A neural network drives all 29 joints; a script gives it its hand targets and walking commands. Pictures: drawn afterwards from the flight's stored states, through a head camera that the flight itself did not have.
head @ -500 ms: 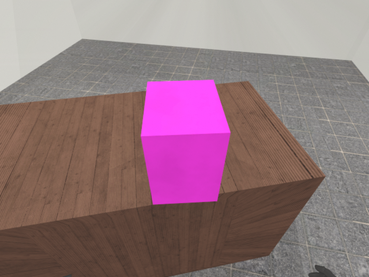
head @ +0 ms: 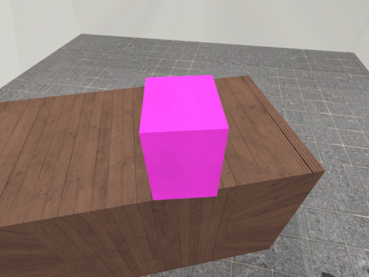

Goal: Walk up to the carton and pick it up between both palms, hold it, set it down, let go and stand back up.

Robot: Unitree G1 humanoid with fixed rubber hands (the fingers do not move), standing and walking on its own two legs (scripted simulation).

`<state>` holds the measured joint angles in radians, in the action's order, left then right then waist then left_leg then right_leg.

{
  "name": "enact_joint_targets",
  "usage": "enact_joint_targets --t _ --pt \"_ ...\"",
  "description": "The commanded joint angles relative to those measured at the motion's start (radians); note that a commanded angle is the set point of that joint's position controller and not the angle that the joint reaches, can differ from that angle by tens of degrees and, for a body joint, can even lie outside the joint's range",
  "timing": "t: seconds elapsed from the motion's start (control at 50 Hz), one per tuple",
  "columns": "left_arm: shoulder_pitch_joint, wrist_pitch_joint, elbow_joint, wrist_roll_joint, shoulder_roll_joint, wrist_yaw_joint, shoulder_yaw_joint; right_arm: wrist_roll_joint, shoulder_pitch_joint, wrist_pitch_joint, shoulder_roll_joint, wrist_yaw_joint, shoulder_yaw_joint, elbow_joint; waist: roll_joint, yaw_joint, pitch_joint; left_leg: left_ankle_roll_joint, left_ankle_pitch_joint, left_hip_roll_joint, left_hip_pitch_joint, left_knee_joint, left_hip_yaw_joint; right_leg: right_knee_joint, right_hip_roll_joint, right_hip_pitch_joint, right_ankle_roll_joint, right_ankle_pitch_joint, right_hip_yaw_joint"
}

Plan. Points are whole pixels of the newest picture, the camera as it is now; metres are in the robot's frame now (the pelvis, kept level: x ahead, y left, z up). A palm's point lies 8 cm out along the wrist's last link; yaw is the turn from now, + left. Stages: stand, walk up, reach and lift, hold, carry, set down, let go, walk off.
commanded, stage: stand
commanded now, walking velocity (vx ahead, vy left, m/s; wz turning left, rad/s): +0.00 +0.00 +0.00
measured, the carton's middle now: (182, 138) +0.48 +0.02 +0.04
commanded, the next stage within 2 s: none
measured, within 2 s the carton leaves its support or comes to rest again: neither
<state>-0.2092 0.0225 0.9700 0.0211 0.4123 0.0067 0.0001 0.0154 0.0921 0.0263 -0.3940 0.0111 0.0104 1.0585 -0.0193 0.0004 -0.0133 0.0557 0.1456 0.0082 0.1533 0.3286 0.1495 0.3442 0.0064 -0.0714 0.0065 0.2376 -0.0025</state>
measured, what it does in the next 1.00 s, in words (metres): stands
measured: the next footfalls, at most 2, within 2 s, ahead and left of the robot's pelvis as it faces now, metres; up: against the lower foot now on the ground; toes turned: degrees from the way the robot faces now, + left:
none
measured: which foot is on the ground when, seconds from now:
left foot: down 0.00-1.00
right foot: down 0.00-1.00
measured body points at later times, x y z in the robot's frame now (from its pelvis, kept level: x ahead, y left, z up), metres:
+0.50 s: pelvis +0.01 -0.01 +0.00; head +0.00 +0.00 +0.45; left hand +0.12 +0.31 -0.11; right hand +0.11 -0.33 -0.11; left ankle +0.03 +0.08 -0.75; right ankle -0.03 -0.11 -0.75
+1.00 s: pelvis +0.01 -0.01 +0.00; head +0.00 +0.00 +0.45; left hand +0.10 +0.31 -0.12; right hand +0.10 -0.33 -0.11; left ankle +0.03 +0.08 -0.75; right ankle -0.03 -0.11 -0.75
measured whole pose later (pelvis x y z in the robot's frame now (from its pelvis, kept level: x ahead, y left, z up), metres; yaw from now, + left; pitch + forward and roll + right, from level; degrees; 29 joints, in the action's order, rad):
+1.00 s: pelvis +0.01 -0.01 +0.00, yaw +0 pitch -2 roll +0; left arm -0.14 0.01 1.03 0.02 0.41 0.01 0.01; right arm 0.02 0.10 0.02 -0.40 0.00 0.01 1.09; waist -0.02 -0.01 -0.01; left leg 0.04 0.15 -0.01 0.14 0.32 0.14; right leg 0.30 0.02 -0.04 0.02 0.23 0.00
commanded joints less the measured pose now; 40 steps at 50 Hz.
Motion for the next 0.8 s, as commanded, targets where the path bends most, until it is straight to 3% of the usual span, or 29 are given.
enact_joint_targets --t 0.0,0.06,0.08,0.1,0.12,0.14,0.16,0.18,0.2,0.22,0.24,0.28,0.32,0.34,0.36,0.38,0.42,0.44,0.46,0.48,0.56,0.6,0.62,0.64,0.66,0.68,0.7,0.78 --pt "0.049 0.017 -0.039 0.006 0.163 0.008 -0.021 -0.001 -0.055 0.005 -0.171 -0.005 0.034 -0.042 -0.003 -0.014 0.011 -0.004 -0.084 -0.161 -0.098 -0.044 -0.218 -0.082 -0.142 -0.118 0.023 -0.117 -0.124" --pt "0.06 0.01 -0.042 -0.003 0.178 0.01 -0.026 -0.002 -0.062 0.005 -0.174 -0.007 0.026 -0.028 0.035 -0.01 -0.019 -0.008 -0.127 -0.155 -0.073 -0.031 -0.212 -0.096 -0.141 -0.101 0.017 -0.178 -0.124" --pt "0.059 0.013 -0.04 0.001 0.158 0.014 -0.023 -0.005 -0.057 0.008 -0.18 -0.011 0.03 -0.03 -0.002 -0.013 0.017 -0.012 -0.139 -0.157 -0.094 -0.024 -0.204 -0.085 -0.14 -0.079 0.017 -0.187 -0.115" --pt "0.066 0.015 -0.046 0.0 0.156 0.014 -0.019 -0.003 -0.058 0.006 -0.17 -0.009 0.031 -0.032 0.004 -0.012 0.043 -0.009 -0.119 -0.157 -0.093 -0.036 -0.208 -0.076 -0.139 -0.058 0.018 -0.184 -0.114" --pt "0.075 0.017 -0.039 -0.001 0.155 0.01 -0.021 0.001 -0.057 0.005 -0.185 -0.013 0.031 -0.027 -0.061 -0.009 0.051 -0.01 -0.156 -0.158 -0.125 -0.026 -0.203 -0.084 -0.14 -0.069 0.017 -0.188 -0.113" --pt "0.073 0.013 -0.027 0.002 0.147 0.011 -0.012 0.001 -0.064 0.003 -0.184 -0.007 0.035 -0.031 -0.02 -0.025 0.071 -0.012 -0.152 -0.159 -0.13 -0.014 -0.2 -0.076 -0.145 -0.061 0.009 -0.23 -0.104" --pt "0.058 0.012 -0.032 -0.007 0.151 0.009 -0.019 0.002 -0.07 0.0 -0.183 -0.003 0.029 -0.031 -0.028 0.002 0.052 -0.012 -0.15 -0.157 -0.107 -0.022 -0.199 -0.075 -0.139 -0.048 0.006 -0.212 -0.109" --pt "0.09 0.01 -0.03 -0.008 0.169 0.014 -0.019 -0.007 -0.047 -0.004 -0.159 -0.004 0.029 -0.024 -0.004 -0.023 0.059 -0.01 -0.147 -0.159 -0.113 -0.025 -0.199 -0.083 -0.148 -0.051 0.017 -0.22 -0.118" --pt "0.077 0.009 -0.03 -0.01 0.145 0.014 -0.012 -0.004 -0.065 -0.002 -0.168 -0.006 0.028 -0.022 0.012 0.0 0.044 -0.012 -0.127 -0.151 -0.098 -0.025 -0.198 -0.094 -0.151 -0.055 0.013 -0.201 -0.118" --pt "0.076 0.013 -0.026 -0.006 0.175 0.013 -0.023 -0.006 -0.046 0.0 -0.17 -0.007 0.03 -0.024 0.02 -0.018 0.046 -0.02 -0.119 -0.151 -0.118 -0.024 -0.182 -0.086 -0.148 -0.071 0.016 -0.208 -0.122" --pt "0.083 0.01 -0.025 -0.008 0.192 0.013 -0.026 -0.005 -0.033 -0.001 -0.173 -0.007 0.031 -0.008 0.045 -0.011 0.003 -0.011 -0.163 -0.161 -0.096 -0.025 -0.199 -0.084 -0.15 -0.067 0.018 -0.21 -0.12" --pt "0.078 0.008 -0.016 -0.005 0.183 0.016 -0.025 -0.004 -0.024 0.005 -0.175 -0.011 0.026 -0.005 0.011 -0.004 0.002 -0.01 -0.161 -0.163 -0.079 -0.032 -0.212 -0.094 -0.153 -0.05 0.021 -0.217 -0.127" --pt "0.113 0.009 -0.019 -0.001 0.183 0.016 -0.027 0.002 -0.048 0.003 -0.17 -0.012 0.03 -0.011 0.056 -0.013 0.029 -0.017 -0.182 -0.157 -0.093 -0.049 -0.202 -0.077 -0.144 -0.048 0.024 -0.221 -0.121" --pt "0.094 0.011 -0.021 -0.004 0.152 0.013 -0.023 -0.002 -0.053 0.004 -0.166 -0.011 0.024 -0.019 0.044 -0.004 0.028 -0.019 -0.173 -0.161 -0.108 -0.029 -0.191 -0.089 -0.135 -0.046 0.017 -0.212 -0.118" --pt "0.089 0.012 -0.015 -0.004 0.152 0.011 -0.02 0.003 -0.049 0.005 -0.178 -0.011 0.026 -0.016 0.016 -0.017 0.057 -0.02 -0.163 -0.166 -0.126 -0.034 -0.198 -0.086 -0.137 -0.041 0.02 -0.207 -0.119" --pt "0.105 0.008 -0.019 -0.006 0.17 0.009 -0.023 -0.004 -0.063 0.006 -0.182 -0.016 0.029 -0.017 0.016 -0.002 0.035 -0.02 -0.179 -0.169 -0.095 -0.037 -0.205 -0.088 -0.139 -0.032 0.019 -0.216 -0.11" --pt "0.095 0.011 -0.012 -0.01 0.157 0.009 -0.024 -0.001 -0.041 0.005 -0.167 -0.013 0.021 -0.01 0.006 -0.002 0.035 -0.014 -0.189 -0.165 -0.093 -0.026 -0.205 -0.082 -0.143 -0.033 0.016 -0.239 -0.118" --pt "0.088 0.003 -0.009 -0.011 0.145 0.009 -0.02 -0.006 -0.021 0.006 -0.186 -0.016 0.029 -0.008 -0.028 -0.019 0.02 -0.016 -0.153 -0.169 -0.102 -0.047 -0.213 -0.076 -0.138 -0.063 0.016 -0.194 -0.11" --pt "0.088 -0.002 -0.005 -0.005 0.149 0.011 -0.018 0.002 -0.044 0.009 -0.183 -0.017 0.031 -0.015 0.005 -0.005 -0.014 -0.01 -0.13 -0.173 -0.088 -0.032 -0.207 -0.092 -0.135 -0.07 0.022 -0.164 -0.116" --pt "0.122 0.001 -0.01 0.004 0.158 0.013 -0.019 0.001 -0.047 -0.001 -0.171 -0.012 0.031 -0.011 0.033 -0.016 -0.002 -0.022 -0.111 -0.161 -0.096 -0.035 -0.193 -0.101 -0.143 -0.074 0.023 -0.151 -0.117" --pt "0.102 0.007 0.004 -0.007 0.152 0.006 -0.022 0.003 -0.076 0.002 -0.175 -0.006 0.03 -0.016 0.01 -0.002 -0.002 -0.015 -0.076 -0.165 -0.088 -0.048 -0.209 -0.115 -0.143 -0.081 0.022 -0.12 -0.119" --pt "0.1 0.007 0.0 -0.009 0.169 0.005 -0.026 -0.002 -0.05 0.005 -0.186 -0.012 0.028 -0.002 0.042 0.007 0.04 -0.011 -0.104 -0.174 -0.107 -0.051 -0.203 -0.106 -0.141 -0.043 0.03 -0.115 -0.123" --pt "0.092 0.009 0.004 -0.005 0.169 0.002 -0.024 -0.002 -0.048 0.007 -0.177 -0.01 0.03 -0.013 0.029 -0.009 0.023 -0.027 -0.098 -0.154 -0.092 -0.061 -0.198 -0.102 -0.132 -0.046 0.028 -0.134 -0.116" --pt "0.098 0.01 0.002 0.001 0.164 0.002 -0.027 -0.002 -0.033 0.009 -0.18 -0.016 0.031 -0.001 0.031 -0.005 0.048 -0.015 -0.11 -0.172 -0.118 -0.068 -0.21 -0.096 -0.145 -0.034 0.032 -0.131 -0.119" --pt "0.126 0.01 0.001 0.001 0.186 0.004 -0.033 -0.005 -0.055 0.006 -0.166 -0.012 0.023 -0.013 -0.003 -0.006 0.019 -0.016 -0.14 -0.169 -0.102 -0.064 -0.211 -0.094 -0.139 -0.062 0.025 -0.138 -0.12" --pt "0.115 0.006 0.009 0.001 0.168 0.0 -0.029 -0.004 -0.054 0.009 -0.175 -0.013 0.025 -0.009 0.011 -0.003 0.058 -0.024 -0.147 -0.165 -0.137 -0.043 -0.184 -0.107 -0.135 -0.063 0.021 -0.138 -0.118" --pt "0.11 0.005 0.001 0.002 0.159 -0.002 -0.021 -0.005 -0.059 0.008 -0.171 -0.013 0.03 -0.014 0.021 -0.013 0.049 -0.018 -0.106 -0.168 -0.13 -0.051 -0.204 -0.118 -0.131 -0.072 0.014 -0.125 -0.104" --pt "0.116 0.005 0.008 -0.006 0.163 0.008 -0.026 -0.006 -0.027 -0.003 -0.168 -0.01 0.031 -0.005 -0.021 -0.021 0.057 -0.016 -0.138 -0.172 -0.128 -0.035 -0.195 -0.101 -0.141 -0.07 0.018 -0.202 -0.112"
